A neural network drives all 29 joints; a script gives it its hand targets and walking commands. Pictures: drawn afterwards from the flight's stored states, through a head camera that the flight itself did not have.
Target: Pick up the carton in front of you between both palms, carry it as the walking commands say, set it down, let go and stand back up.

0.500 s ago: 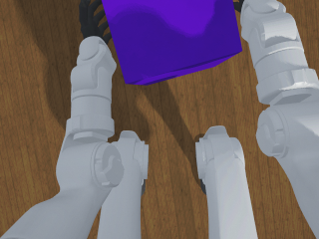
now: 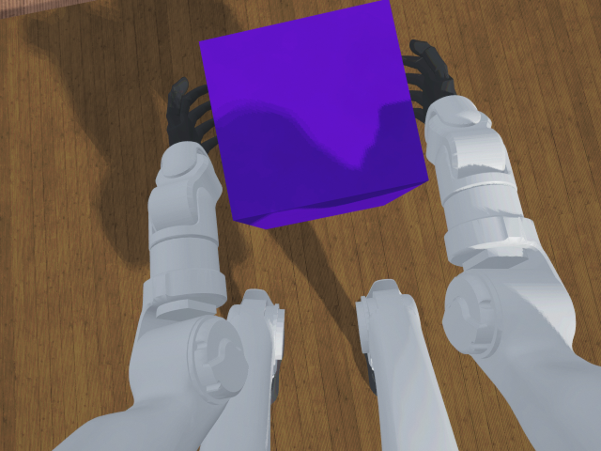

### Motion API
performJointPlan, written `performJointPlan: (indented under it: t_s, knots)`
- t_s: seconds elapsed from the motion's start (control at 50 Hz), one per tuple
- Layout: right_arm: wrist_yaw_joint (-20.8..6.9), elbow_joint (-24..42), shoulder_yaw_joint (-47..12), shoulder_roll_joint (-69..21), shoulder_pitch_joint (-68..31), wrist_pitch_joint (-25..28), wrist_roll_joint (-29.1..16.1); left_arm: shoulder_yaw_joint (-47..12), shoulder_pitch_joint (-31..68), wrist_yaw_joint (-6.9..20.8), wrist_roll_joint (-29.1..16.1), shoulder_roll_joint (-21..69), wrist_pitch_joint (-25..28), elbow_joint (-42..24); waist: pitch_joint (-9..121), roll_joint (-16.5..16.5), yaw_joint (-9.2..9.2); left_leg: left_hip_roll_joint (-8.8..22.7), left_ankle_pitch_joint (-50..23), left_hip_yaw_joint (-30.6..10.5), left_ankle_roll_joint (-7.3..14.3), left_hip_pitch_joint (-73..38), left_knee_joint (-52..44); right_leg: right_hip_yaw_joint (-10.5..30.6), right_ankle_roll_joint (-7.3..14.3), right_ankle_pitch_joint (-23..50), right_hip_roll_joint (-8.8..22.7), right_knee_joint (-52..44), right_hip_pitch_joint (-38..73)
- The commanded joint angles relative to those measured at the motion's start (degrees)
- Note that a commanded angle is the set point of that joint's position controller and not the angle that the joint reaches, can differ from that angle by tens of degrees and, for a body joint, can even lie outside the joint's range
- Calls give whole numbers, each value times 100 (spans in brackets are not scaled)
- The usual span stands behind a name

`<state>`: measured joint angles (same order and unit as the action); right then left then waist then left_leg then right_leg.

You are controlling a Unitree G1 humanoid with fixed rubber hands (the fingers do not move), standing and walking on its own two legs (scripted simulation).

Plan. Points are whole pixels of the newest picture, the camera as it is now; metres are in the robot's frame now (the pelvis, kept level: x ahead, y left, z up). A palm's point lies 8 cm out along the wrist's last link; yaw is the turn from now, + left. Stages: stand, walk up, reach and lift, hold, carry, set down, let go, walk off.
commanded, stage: reach and lift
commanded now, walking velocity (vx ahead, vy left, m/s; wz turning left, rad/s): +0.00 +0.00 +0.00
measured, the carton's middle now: (312, 142) +0.51 -0.02 -0.13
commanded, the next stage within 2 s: none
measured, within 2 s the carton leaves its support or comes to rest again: neither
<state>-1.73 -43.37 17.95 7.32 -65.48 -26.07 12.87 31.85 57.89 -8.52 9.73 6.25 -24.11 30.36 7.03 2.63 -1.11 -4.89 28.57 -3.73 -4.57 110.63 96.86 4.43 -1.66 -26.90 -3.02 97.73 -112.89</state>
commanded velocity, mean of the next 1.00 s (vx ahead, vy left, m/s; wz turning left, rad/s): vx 0.00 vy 0.00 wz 0.00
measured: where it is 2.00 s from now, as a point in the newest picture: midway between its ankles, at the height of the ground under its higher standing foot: (323, 370)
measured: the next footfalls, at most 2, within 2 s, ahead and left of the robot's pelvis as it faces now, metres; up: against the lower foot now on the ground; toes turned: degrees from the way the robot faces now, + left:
none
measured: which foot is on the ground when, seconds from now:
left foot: down 0.00-1.00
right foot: down 0.00-1.00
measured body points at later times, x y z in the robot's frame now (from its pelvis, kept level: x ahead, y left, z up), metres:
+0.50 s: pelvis +0.04 +0.00 +0.13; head +0.19 -0.02 +0.56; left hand +0.46 +0.14 +0.10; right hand +0.46 -0.16 +0.09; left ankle +0.11 +0.14 -0.48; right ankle +0.11 -0.12 -0.48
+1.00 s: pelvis +0.09 +0.01 +0.25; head +0.10 +0.01 +0.70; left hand +0.42 +0.15 +0.25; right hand +0.40 -0.15 +0.24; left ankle +0.11 +0.14 -0.48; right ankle +0.11 -0.12 -0.48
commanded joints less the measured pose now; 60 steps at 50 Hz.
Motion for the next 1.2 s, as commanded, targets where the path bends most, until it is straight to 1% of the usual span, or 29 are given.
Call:
performJointPlan:
  t_s: [0.0,0.08,0.14,0.26,0.36,0.46,0.64,0.74,0.84,1.0,1.04,1.08,1.14,1.18]
  knots:
    - [-1345,523,-2595,-6669,-3198,249,-1246,-3848,4222,1819,-1127,5967,7,280,6922,-633,145,-656,-1373,965,112,-3160,-1097,-821,19,1714,-605,-1240,4905]
    - [-1270,631,-2745,-6910,-2777,340,-1274,-3885,3598,1839,-1059,6024,124,402,6425,-715,32,-649,-1440,863,155,-3327,-1446,-703,-16,1829,-619,-1611,5213]
    - [-1209,608,-2738,-7005,-2472,418,-1207,-3835,3204,1853,-967,6050,212,515,6006,-730,-8,-641,-1361,784,185,-3525,-1749,-621,-22,1740,-621,-1932,5383]
    - [-1126,515,-2601,-7091,-1875,528,-973,-3742,2540,1897,-790,6134,299,722,5328,-613,54,-614,-1130,637,228,-4091,-2403,-496,21,1432,-614,-2594,5800]
    - [-1116,581,-2594,-7153,-1389,576,-849,-3816,2045,1938,-701,6241,319,763,4969,-468,121,-570,-1122,515,255,-4720,-2949,-420,70,1385,-596,-3103,6303]
    - [-1150,821,-2792,-7242,-935,602,-870,-4019,1495,1961,-671,6363,328,692,4695,-378,116,-514,-1327,385,281,-5476,-3503,-360,101,1544,-575,-3597,6895]
    - [-1177,1265,-3240,-7320,40,574,-993,-4426,345,1971,-651,6440,302,470,3931,-330,110,-382,-1879,129,343,-6938,-4582,-201,132,2019,-491,-4617,8062]
    - [-1167,1462,-3373,-7293,639,482,-1020,-4592,-297,1989,-635,6395,207,334,3327,-310,129,-296,-2294,-11,375,-7789,-5249,-112,158,2377,-433,-5256,8734]
    - [-1160,1730,-3536,-7258,1172,299,-1079,-4780,-855,2035,-654,6346,2,113,2746,-284,145,-215,-2718,-91,393,-8601,-5885,-70,165,2741,-377,-5894,9433]
    - [-1181,2487,-3926,-7169,1770,-237,-1296,-5119,-1564,2154,-818,6374,-515,-394,1889,-195,183,-82,-3075,-152,387,-9755,-6819,-85,134,2966,-293,-6857,10476]
    - [-1181,2595,-3897,-7091,1859,-396,-1262,-5074,-1651,2174,-807,6300,-665,-472,1508,-174,184,-57,-2950,-166,389,-9888,-7028,-87,139,2824,-283,-7058,10602]
    - [-1190,2592,-3755,-6997,1871,-529,-1157,-4926,-1658,2200,-725,6203,-791,-473,1069,-158,183,-44,-2617,-155,394,-9917,-7214,-100,152,2493,-277,-7223,10616]
    - [-1228,2433,-3464,-6956,1797,-653,-1017,-4665,-1532,2260,-588,6090,-918,-339,572,-145,190,-22,-1990,-116,420,-9851,-7393,-132,173,1899,-257,-7363,10560]
    - [-1273,2264,-3275,-6936,1563,-672,-924,-4468,-1301,2304,-510,6073,-929,-191,379,-140,182,-6,-1595,-91,444,-9755,-7437,-160,185,1530,-244,-7379,10504]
